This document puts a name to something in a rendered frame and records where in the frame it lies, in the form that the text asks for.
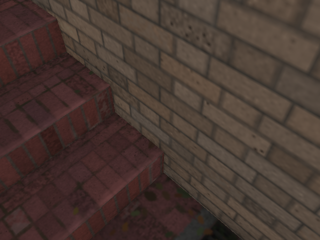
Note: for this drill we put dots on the stairs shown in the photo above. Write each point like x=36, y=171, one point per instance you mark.
x=69, y=164

